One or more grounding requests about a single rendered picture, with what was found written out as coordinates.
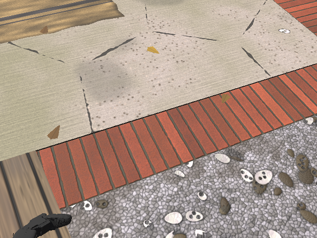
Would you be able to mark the left robot hand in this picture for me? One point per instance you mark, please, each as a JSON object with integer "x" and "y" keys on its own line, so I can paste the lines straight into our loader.
{"x": 42, "y": 224}

